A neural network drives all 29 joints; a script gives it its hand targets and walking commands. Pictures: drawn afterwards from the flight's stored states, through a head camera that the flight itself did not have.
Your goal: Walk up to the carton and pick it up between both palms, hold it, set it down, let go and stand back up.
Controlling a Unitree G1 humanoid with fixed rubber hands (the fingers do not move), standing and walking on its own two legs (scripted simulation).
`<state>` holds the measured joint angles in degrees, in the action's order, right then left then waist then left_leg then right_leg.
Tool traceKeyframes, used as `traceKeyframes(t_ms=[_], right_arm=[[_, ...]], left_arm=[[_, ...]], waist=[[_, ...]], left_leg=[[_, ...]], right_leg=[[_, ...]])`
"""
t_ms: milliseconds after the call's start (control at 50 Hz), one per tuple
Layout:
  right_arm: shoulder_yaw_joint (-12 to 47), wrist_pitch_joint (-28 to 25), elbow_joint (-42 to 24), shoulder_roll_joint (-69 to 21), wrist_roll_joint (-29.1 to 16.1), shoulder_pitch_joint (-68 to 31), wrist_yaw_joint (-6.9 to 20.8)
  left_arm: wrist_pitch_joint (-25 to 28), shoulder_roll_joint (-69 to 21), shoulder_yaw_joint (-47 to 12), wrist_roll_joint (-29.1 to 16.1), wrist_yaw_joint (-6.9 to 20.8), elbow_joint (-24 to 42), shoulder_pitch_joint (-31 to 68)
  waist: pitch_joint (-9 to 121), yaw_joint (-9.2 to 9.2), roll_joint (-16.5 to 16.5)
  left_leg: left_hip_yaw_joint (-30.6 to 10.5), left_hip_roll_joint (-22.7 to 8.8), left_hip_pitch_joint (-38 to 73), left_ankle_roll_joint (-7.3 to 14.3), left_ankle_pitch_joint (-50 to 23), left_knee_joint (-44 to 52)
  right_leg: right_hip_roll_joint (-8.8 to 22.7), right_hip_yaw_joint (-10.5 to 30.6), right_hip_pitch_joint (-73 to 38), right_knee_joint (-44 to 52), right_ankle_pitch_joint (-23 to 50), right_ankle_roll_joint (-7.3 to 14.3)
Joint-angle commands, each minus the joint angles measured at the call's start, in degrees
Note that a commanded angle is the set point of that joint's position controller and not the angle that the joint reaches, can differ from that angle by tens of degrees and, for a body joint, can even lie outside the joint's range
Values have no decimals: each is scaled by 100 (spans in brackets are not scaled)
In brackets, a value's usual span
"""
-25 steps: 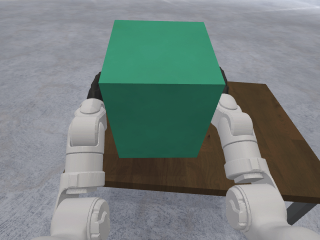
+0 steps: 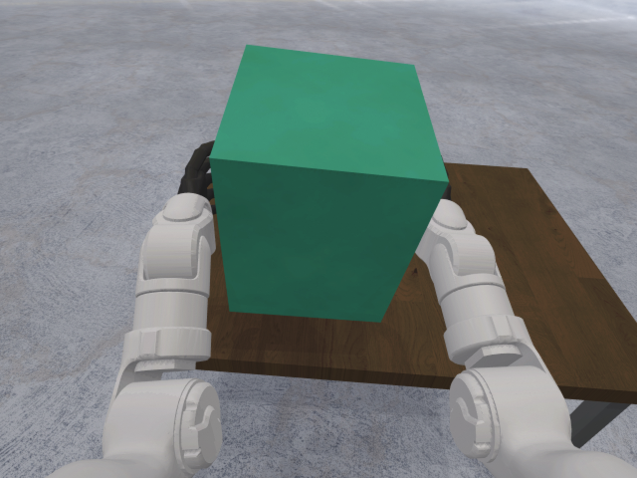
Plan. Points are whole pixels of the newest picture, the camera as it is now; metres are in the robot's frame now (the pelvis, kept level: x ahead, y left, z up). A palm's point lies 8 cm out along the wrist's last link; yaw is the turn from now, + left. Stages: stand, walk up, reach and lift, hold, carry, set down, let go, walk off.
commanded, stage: hold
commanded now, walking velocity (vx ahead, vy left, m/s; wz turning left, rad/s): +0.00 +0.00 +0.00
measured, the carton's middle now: (318, 193) +0.39 +0.01 +0.21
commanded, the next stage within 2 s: none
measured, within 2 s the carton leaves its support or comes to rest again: neither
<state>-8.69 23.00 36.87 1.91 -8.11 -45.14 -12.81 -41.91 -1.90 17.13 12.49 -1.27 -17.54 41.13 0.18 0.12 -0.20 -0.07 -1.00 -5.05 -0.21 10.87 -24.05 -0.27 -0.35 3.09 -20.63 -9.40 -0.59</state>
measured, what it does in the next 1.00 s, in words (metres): stands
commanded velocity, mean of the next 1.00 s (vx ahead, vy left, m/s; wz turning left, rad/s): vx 0.00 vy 0.00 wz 0.00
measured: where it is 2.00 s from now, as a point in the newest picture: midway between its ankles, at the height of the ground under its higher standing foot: outside the picture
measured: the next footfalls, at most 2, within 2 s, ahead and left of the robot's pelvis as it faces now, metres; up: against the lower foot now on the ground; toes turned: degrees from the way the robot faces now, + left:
none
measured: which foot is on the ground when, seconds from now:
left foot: down 0.00-1.00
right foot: down 0.00-1.00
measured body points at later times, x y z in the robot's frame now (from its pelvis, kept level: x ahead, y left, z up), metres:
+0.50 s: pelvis +0.00 +0.00 +0.00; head -0.06 +0.01 +0.45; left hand +0.37 +0.16 +0.21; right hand +0.40 -0.13 +0.22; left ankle +0.04 +0.12 -0.74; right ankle +0.03 -0.13 -0.74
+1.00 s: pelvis +0.00 +0.00 +0.00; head -0.05 +0.01 +0.45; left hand +0.38 +0.16 +0.21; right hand +0.40 -0.13 +0.20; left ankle +0.04 +0.12 -0.74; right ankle +0.03 -0.13 -0.74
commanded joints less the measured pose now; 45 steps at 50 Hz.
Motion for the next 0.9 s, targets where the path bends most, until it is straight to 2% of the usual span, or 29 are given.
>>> traceKeyframes(t_ms=[0, 40, 60, 80, 140, 160, 200, 240, 300, 320, 340, 360, 380, 400, 420, 440, 500, 540, 560, 580, 620, 660, 700, 720, 740, 800, 840, 860, 880], right_arm=[[2246, -323, -1823, -3462, -636, -4543, 754], [2333, -250, -1911, -3333, -696, -4418, 666], [2215, -186, -1784, -3248, -651, -4252, 630], [2220, -154, -1841, -3204, -674, -4136, 625], [2501, -110, -2320, -3276, -904, -4168, 560], [2468, -59, -2340, -3174, -899, -4137, 539], [2450, 73, -2126, -3179, -930, -3893, 487], [2555, 88, -2527, -3242, -980, -3906, 462], [2403, 269, -2036, -3083, -917, -3627, 495], [2392, 292, -2033, -3220, -889, -3619, 521], [2358, 283, -1998, -3192, -829, -3680, 548], [2412, 280, -2088, -3158, -863, -3655, 555], [2359, 257, -2040, -3135, -862, -3724, 575], [2389, 244, -2188, -3142, -920, -3811, 572], [2294, 269, -1909, -3141, -850, -3775, 590], [2319, 222, -2205, -3174, -851, -4070, 600], [1948, 235, -1462, -3228, -552, -4012, 697], [1831, 127, -1357, -3237, -456, -4183, 772], [1742, 108, -1243, -3233, -410, -4287, 795], [1795, 64, -1298, -3258, -372, -4314, 806], [1696, 56, -1042, -3194, -273, -4295, 865], [1529, -47, -916, -3191, -164, -4407, 907], [1599, -166, -1062, -3263, -176, -4403, 922], [1605, -191, -1168, -3241, -158, -4573, 916], [1609, -243, -1288, -3223, -142, -4638, 899], [1635, -318, -1371, -3246, -212, -4839, 874], [1715, -266, -1187, -3246, -232, -4529, 832], [1796, -275, -1276, -3273, -260, -4425, 823], [1843, -258, -1315, -3260, -289, -4425, 785]], left_arm=[[550, -3404, -3037, -907, 869, 1472, 4562], [477, -3375, -3006, -868, 888, 1411, 4247], [439, -3408, -3049, -873, 914, 1339, 4226], [401, -3377, -3081, -903, 921, 1482, 4173], [375, -3358, -3169, -952, 880, 1902, 4144], [316, -3373, -3174, -927, 880, 1798, 3929], [246, -3152, -3042, -834, 943, 1834, 3976], [262, -3177, -3151, -960, 947, 2274, 4019], [170, -3096, -3040, -841, 967, 2079, 3983], [209, -3090, -3017, -930, 974, 2259, 4233], [185, -3107, -3062, -903, 986, 2110, 4188], [178, -3063, -3003, -850, 995, 2173, 4036], [177, -3156, -3101, -905, 993, 2196, 4113], [177, -3144, -3089, -897, 989, 2214, 4067], [176, -3150, -3016, -834, 990, 2022, 4156], [180, -3287, -3111, -946, 999, 2043, 4249], [241, -3073, -2829, -855, 1024, 1618, 4603], [278, -3271, -2834, -797, 1044, 1365, 4610], [268, -3235, -2703, -697, 1043, 1122, 4513], [300, -3206, -2725, -748, 1055, 1174, 4560], [325, -3132, -2569, -653, 1064, 919, 4590], [375, -3178, -2582, -663, 1090, 789, 4682], [411, -3222, -2622, -635, 1101, 883, 4624], [382, -3230, -2540, -569, 1095, 633, 4422], [391, -3264, -2609, -570, 1108, 627, 4418], [450, -3339, -2698, -694, 1058, 635, 4600], [445, -3251, -2619, -657, 1054, 702, 4457], [459, -3276, -2743, -709, 1051, 976, 4487], [429, -3254, -2725, -690, 1053, 886, 4350]], waist=[[2801, 819, 163], [2606, 835, 69], [2381, 985, 187], [2419, 1016, 174], [2841, 871, 175], [2699, 962, 188], [2454, 950, 181], [2810, 991, 193], [2318, 1055, 280], [2422, 1011, 274], [2325, 1045, 243], [2355, 969, 186], [2549, 1026, 345], [2633, 980, 325], [2344, 973, 336], [2472, 1019, 257], [2054, 974, 169], [1890, 985, 264], [1712, 921, 222], [1892, 925, 179], [1768, 898, 106], [1771, 970, 209], [1860, 933, 190], [1809, 863, 131], [1866, 937, 119], [2042, 909, 130], [1967, 872, 110], [2189, 937, 149], [2144, 926, 89]], left_leg=[[-77, 220, 741, -300, -1306, 561], [-96, 236, 789, -312, -1624, 493], [-104, 232, 768, -374, -1481, 552], [-113, 216, 848, -419, -1685, 493], [-123, 259, 1011, -400, -2122, 344], [-151, 260, 998, -408, -2169, 341], [-114, 291, 843, -414, -2004, 345], [-102, 346, 929, -406, -2176, 302], [-140, 283, 759, -482, -1883, 419], [-104, 311, 742, -463, -1804, 438], [-95, 305, 697, -465, -1699, 459], [-83, 315, 684, -427, -1770, 487], [-105, 276, 784, -489, -1845, 438], [-96, 311, 796, -443, -1862, 434], [-102, 299, 671, -457, -1577, 494], [-115, 284, 666, -436, -1540, 519], [-67, 285, 223, -322, -426, 782], [-47, 246, 84, -342, -298, 858], [-33, 216, -7, -308, -139, 949], [-13, 211, 22, -291, -92, 950], [-27, 166, -176, -192, 400, 1113], [-33, 138, -269, -199, 600, 1193], [-5, 145, -208, -176, 458, 1150], [11, 176, -222, -143, 410, 1125], [19, 195, -158, -174, 323, 1103], [-40, 162, -13, -185, 138, 1023], [-21, 168, 104, -222, -152, 947], [-9, 183, 255, -226, -340, 890], [5, 214, 258, -221, -358, 870]], right_leg=[[-337, -225, -1022, 420, 990, -56], [-362, -217, -1111, 447, 1182, -62], [-346, -225, -1018, 490, 1034, -49], [-356, -221, -1073, 462, 1234, -50], [-388, -189, -1231, 385, 1571, -108], [-381, -192, -1202, 400, 1651, -106], [-365, -158, -1285, 391, 1588, -139], [-343, -161, -1391, 328, 1976, -194], [-376, -183, -1229, 349, 1543, -117], [-342, -173, -1190, 377, 1404, -124], [-338, -208, -1139, 407, 1332, -128], [-340, -203, -1271, 382, 1475, -141], [-353, -203, -1173, 353, 1450, -117], [-344, -176, -1244, 386, 1573, -134], [-344, -176, -1131, 416, 1250, -102], [-339, -199, -1122, 404, 1275, -102], [-258, -157, -967, 474, 498, -74], [-245, -208, -880, 471, 344, -33], [-252, -208, -858, 499, 151, -29], [-255, -240, -975, 452, 264, -34], [-246, -221, -937, 456, -33, -27], [-240, -263, -962, 451, -130, -12], [-249, -291, -1005, 436, -4, -30], [-228, -268, -1010, 466, -3, -30], [-235, -304, -1015, 488, 45, -28], [-237, -256, -889, 517, 43, -3], [-255, -240, -1002, 485, 224, -17], [-235, -242, -993, 489, 448, -41], [-236, -254, -1083, 496, 478, -53]])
